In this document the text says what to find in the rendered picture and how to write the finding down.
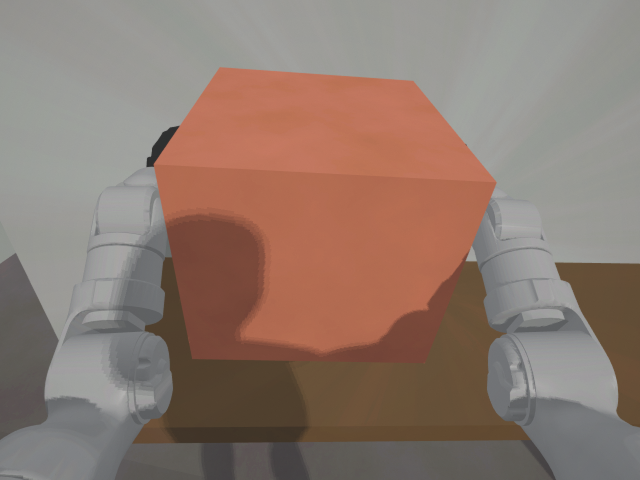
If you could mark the table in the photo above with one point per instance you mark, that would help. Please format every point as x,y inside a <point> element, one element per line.
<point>443,399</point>

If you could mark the right robot forearm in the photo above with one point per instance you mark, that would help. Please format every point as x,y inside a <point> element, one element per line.
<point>523,287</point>

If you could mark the robot left hand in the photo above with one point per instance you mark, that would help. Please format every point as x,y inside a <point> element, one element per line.
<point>160,145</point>

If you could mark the left robot forearm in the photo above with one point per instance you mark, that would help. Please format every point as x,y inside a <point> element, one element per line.
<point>121,287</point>

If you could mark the carton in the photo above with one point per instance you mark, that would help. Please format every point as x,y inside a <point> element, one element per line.
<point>316,217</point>

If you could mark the robot right upper arm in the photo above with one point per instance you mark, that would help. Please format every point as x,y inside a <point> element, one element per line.
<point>558,386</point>

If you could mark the robot left upper arm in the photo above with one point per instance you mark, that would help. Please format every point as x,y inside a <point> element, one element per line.
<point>102,389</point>

